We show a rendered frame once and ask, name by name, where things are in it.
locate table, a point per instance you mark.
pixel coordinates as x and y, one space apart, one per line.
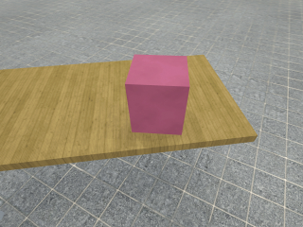
72 113

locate carton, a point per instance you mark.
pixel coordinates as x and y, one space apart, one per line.
157 88

